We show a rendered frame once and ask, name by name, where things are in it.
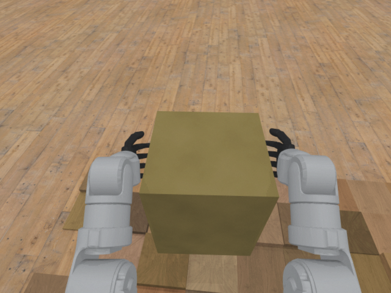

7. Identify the right robot forearm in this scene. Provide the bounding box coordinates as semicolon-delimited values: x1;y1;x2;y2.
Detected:
277;148;362;293

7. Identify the right robot hand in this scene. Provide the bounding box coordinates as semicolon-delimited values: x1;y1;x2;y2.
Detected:
265;128;295;178

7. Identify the left robot upper arm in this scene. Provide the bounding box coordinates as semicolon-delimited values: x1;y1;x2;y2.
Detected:
67;259;137;293

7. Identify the left robot forearm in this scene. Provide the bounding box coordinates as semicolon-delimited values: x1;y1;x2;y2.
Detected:
65;151;141;293

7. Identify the left robot hand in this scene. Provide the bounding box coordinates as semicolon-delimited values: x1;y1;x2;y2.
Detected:
121;131;150;178

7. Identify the right robot upper arm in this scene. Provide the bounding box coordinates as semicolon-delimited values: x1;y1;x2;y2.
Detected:
283;258;360;293

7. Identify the carton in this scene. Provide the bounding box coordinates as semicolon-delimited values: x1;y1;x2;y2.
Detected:
139;111;279;256

